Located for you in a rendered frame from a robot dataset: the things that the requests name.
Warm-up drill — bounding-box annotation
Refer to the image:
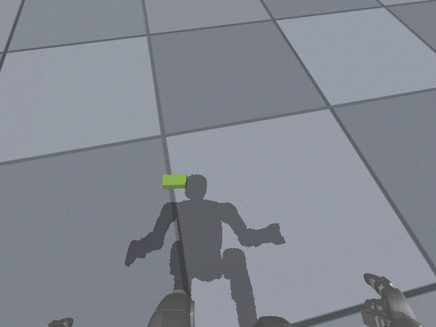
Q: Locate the right robot hand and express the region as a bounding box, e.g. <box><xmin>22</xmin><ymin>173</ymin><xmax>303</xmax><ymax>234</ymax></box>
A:
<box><xmin>360</xmin><ymin>273</ymin><xmax>417</xmax><ymax>327</ymax></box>

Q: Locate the small box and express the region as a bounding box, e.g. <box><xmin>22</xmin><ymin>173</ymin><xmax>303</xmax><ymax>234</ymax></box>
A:
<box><xmin>162</xmin><ymin>174</ymin><xmax>187</xmax><ymax>189</ymax></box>

